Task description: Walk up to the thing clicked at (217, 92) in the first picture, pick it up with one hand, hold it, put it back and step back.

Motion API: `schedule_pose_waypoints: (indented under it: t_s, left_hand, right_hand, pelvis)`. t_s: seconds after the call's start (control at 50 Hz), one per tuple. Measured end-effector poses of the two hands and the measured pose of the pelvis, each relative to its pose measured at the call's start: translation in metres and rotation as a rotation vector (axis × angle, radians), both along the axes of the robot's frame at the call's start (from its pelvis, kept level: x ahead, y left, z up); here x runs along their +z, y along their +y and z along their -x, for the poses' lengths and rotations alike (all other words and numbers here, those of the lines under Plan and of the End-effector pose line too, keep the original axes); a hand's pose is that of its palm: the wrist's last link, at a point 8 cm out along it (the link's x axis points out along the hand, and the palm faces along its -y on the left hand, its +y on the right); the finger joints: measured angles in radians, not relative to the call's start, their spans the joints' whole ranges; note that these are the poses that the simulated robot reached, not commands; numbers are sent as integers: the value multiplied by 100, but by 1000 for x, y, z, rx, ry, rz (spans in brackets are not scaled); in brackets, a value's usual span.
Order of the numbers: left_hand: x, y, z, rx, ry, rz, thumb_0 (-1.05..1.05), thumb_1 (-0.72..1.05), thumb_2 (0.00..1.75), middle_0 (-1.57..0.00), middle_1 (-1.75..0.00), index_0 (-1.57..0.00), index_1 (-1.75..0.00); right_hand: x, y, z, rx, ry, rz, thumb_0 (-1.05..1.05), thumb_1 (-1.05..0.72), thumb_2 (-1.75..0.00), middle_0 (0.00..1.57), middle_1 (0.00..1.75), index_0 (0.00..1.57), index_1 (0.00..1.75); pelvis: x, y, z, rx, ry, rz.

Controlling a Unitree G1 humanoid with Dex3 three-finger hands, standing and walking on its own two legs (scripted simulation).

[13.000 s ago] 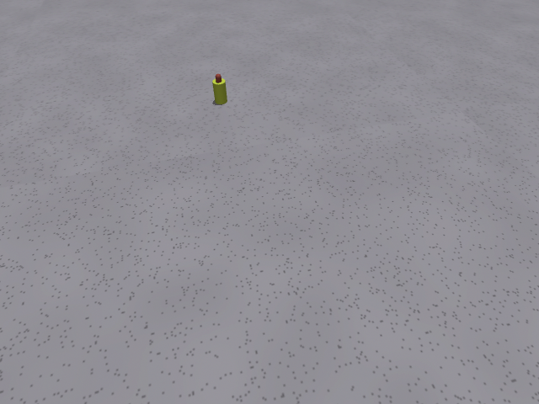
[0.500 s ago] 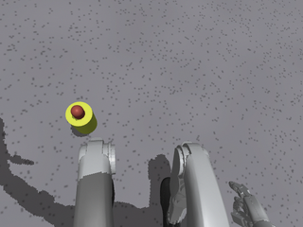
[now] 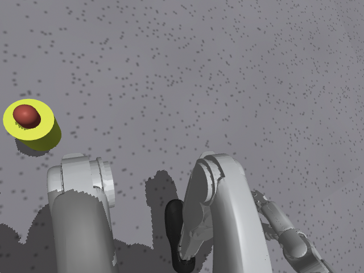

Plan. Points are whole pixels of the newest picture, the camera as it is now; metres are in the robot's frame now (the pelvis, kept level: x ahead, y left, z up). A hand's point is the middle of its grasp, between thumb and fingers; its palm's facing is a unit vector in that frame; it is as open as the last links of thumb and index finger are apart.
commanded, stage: close in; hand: left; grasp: from the side
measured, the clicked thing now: (34, 125) +0.40 +0.28 -0.21
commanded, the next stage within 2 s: rest palm in 0.68 s
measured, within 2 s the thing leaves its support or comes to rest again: neither
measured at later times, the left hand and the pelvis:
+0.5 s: hand (9, 136) +0.36 +0.31 -0.17, palm faces +0.29 -0.96 +0.04, open 17.7 cm; pelvis -0.01 +0.01 -0.03, yaw -3 degrees
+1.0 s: hand (27, 133) +0.38 +0.29 -0.19, palm faces +0.29 -0.96 +0.02, open 16.7 cm; pelvis -0.02 +0.01 -0.03, yaw -4 degrees
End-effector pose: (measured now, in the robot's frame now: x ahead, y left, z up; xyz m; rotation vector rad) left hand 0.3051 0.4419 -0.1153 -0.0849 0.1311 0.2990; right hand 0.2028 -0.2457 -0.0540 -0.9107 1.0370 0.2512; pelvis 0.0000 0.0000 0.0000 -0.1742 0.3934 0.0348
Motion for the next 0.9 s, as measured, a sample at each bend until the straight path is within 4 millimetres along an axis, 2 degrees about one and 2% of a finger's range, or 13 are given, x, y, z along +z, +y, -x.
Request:
schedule_pose_waypoints:
  t_s: [0.1, 0.22, 0.32, 0.42, 0.52, 0.66, 0.78, 0.9]
  left_hand:
    - [-26, -13, -7, -43, 0, -11, -1, -59, 6, -7, -7, -4, -9]
    - [-48, -53, -21, -113, 10, 30, -1, -60, 4, -7, -8, -5, -9]
    - [-59, -74, -29, -54, -25, 34, -1, -61, 3, -8, -8, -6, -9]
    - [-61, -81, -26, 4, -59, -6, -1, -61, 3, -7, -9, -6, -9]
    - [-57, -84, -21, -16, -60, -56, -1, -60, 4, -6, -8, -6, -8]
    - [-57, -99, -27, -46, -61, -56, -1, -59, 3, -5, -7, -6, -6]
    - [-68, -109, -35, 0, -75, -32, -1, -58, 4, -5, -7, -6, -6]
    - [-77, -108, -37, -5, -80, -58, -1, -52, 8, -6, -6, -6, -5]
  right_hand:
    - [-3, 9, -3, 52, 34, 43, 0, -93, -91, 21, 30, 21, 30]
    - [-4, 21, -6, 96, 33, 51, 0, -94, -91, 21, 30, 21, 30]
    - [-2, 26, -5, 123, 19, 54, 0, -94, -91, 21, 30, 21, 30]
    - [-3, 24, 7, 131, 41, 69, 0, -94, -90, 21, 30, 21, 30]
    - [-7, 19, 24, 120, 82, 80, 0, -94, -90, 21, 30, 21, 30]
    - [-5, 17, 42, 105, 112, 79, 0, -93, -90, 21, 30, 21, 30]
    - [2, 17, 49, 107, 122, 103, 0, -93, -90, 21, 30, 21, 30]
    - [5, 15, 49, 118, 147, 142, 0, -92, -90, 21, 30, 21, 30]
  pelvis:
    - [-8, 5, -1, -8, -36, 24]
    - [-14, 10, 0, -15, -74, 47]
    - [-21, 10, 4, -27, -119, 62]
    - [-27, 9, 9, -33, -158, 64]
    - [-29, 9, 13, -33, -177, 66]
    - [-30, 11, 17, -38, -190, 75]
    - [-31, 11, 16, -47, -205, 86]
    - [-33, 12, 17, -49, -216, 96]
